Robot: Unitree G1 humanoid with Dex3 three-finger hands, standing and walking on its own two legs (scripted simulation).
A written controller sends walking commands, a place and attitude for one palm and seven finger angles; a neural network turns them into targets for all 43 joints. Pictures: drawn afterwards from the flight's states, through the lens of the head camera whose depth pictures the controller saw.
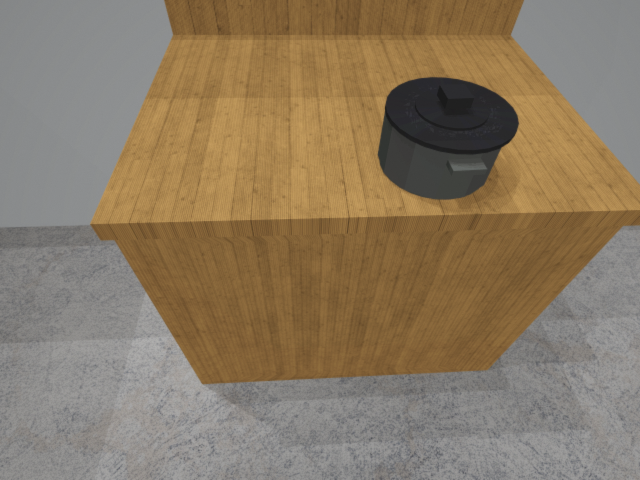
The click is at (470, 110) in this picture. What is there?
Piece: lid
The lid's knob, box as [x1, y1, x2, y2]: [437, 84, 473, 108]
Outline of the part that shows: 439,86 437,95 445,108 470,107 473,97 464,84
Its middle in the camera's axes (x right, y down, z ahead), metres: +0.21 -0.22 +0.61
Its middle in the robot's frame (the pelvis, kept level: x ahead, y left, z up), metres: +0.64 -0.17 +0.16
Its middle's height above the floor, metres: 0.93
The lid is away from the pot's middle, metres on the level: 0.00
